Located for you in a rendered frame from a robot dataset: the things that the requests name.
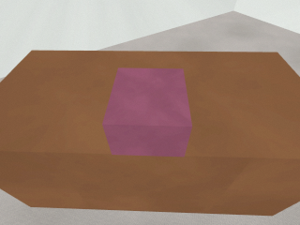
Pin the carton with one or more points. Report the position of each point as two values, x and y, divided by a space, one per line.
148 113

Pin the pedestal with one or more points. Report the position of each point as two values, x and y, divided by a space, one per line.
243 152

